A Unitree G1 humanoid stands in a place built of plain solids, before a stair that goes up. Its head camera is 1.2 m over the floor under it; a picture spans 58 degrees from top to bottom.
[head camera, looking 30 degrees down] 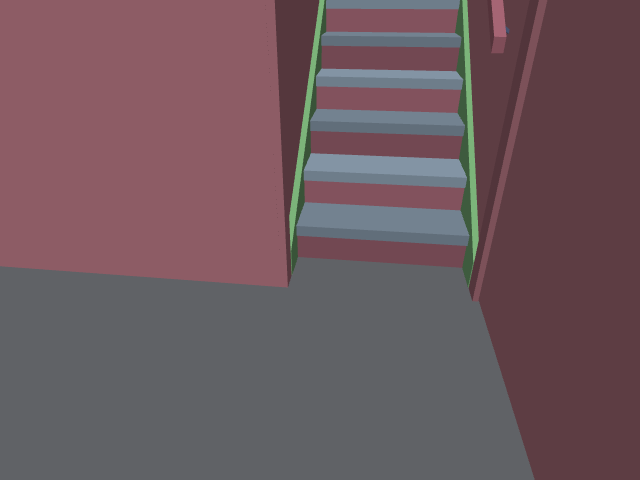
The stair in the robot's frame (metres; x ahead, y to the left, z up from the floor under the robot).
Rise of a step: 0.19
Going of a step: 0.26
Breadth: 0.83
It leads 7 degrees to the right of straight ahead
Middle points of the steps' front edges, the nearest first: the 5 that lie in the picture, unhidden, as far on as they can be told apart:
1.83 -0.29 0.19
2.09 -0.33 0.38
2.34 -0.36 0.58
2.59 -0.39 0.77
2.85 -0.42 0.96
